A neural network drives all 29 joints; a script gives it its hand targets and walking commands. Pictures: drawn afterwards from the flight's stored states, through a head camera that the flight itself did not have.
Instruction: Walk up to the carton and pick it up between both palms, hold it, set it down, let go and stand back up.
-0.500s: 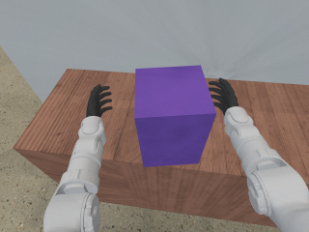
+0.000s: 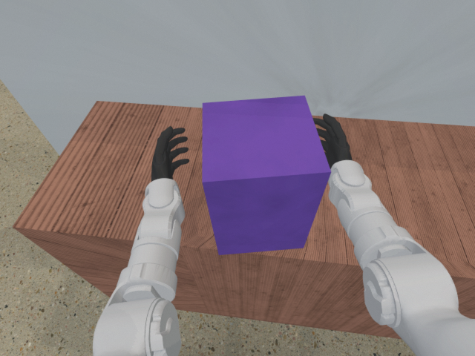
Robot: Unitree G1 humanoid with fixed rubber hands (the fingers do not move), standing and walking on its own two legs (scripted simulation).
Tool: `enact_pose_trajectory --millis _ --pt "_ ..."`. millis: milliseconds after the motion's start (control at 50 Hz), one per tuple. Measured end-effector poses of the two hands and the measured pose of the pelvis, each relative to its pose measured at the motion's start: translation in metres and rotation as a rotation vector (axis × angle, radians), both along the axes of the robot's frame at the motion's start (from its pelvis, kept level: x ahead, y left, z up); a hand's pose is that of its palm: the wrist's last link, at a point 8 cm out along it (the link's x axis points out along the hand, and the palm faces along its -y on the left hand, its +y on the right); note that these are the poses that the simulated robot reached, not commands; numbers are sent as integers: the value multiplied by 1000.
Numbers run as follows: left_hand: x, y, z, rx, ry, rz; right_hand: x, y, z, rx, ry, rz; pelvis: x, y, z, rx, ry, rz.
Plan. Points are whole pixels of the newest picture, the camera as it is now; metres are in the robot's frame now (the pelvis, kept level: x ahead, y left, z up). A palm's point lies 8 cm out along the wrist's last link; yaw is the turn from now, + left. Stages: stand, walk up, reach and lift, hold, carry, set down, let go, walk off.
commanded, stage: reach and lift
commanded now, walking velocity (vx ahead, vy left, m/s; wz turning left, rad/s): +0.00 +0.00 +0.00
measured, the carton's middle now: (257, 182) +0.43 +0.04 +0.02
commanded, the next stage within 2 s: none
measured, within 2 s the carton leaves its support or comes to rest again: leaves its support in 1.52 s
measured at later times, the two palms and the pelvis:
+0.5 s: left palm (182, 174) +0.39 +0.17 +0.08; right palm (338, 165) +0.43 -0.10 +0.08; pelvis -0.01 +0.00 +0.00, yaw -2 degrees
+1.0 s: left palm (179, 179) +0.37 +0.17 +0.08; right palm (338, 173) +0.41 -0.10 +0.08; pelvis +0.01 +0.00 +0.00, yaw -2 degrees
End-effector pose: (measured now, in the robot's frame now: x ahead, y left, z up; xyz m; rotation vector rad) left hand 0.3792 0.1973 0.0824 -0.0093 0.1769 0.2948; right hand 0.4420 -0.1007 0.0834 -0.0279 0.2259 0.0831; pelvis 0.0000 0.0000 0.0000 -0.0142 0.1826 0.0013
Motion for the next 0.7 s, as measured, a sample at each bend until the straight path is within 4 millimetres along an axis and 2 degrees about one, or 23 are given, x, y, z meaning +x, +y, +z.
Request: enact_pose_trajectory --millis 160,300,700 --pt "-1 -20 1 0 15 -13 -7 6 6 -6 -31 -5 -1 0 2 5 -41 -16" --pt "4 -29 -6 -8 54 -16 -11 -3 -2 -24 14 -35 -4 -2 2 5 -52 -24" --pt "6 -29 -6 -7 37 2 -12 -1 -4 -8 7 -46 -9 0 1 6 -23 -38"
